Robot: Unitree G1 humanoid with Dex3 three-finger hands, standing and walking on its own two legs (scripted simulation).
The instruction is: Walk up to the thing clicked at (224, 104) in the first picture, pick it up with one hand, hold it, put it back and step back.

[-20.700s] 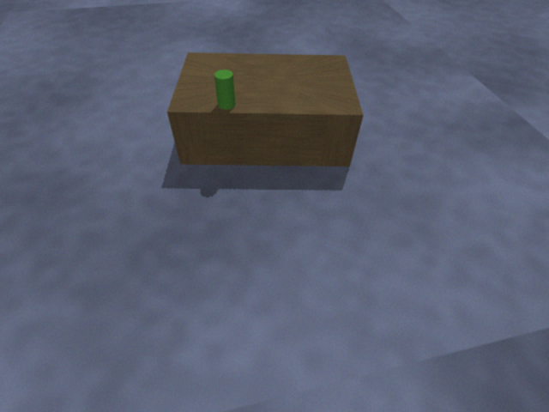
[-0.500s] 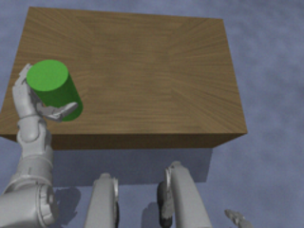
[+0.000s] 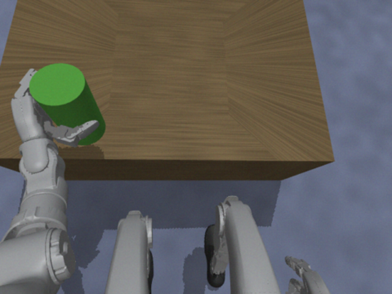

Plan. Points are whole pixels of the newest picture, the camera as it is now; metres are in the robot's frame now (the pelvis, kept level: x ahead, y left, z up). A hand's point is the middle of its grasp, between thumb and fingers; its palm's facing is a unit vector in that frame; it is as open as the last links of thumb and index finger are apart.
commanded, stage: lower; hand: left
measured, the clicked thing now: (73, 109) +0.47 +0.20 -0.03
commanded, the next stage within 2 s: loosen in 0.78 s
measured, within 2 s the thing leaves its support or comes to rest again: rests again in 1.38 s
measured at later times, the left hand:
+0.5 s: hand (78, 124) +0.47 +0.21 -0.10, palm faces +0.24 -0.97 -0.05, open 11.6 cm
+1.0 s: hand (78, 127) +0.47 +0.22 -0.12, palm faces +0.23 -0.97 -0.03, open 11.6 cm
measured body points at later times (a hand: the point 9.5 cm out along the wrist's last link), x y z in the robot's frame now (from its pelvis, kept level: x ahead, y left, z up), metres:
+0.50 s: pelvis -0.02 +0.00 -0.07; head +0.19 +0.02 +0.33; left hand +0.45 +0.27 -0.09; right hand +0.05 -0.28 -0.20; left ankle +0.03 +0.12 -0.50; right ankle +0.09 -0.13 -0.50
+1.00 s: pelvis -0.04 +0.01 -0.10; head +0.18 +0.03 +0.29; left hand +0.45 +0.27 -0.12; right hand +0.03 -0.27 -0.23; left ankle +0.03 +0.12 -0.50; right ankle +0.09 -0.13 -0.50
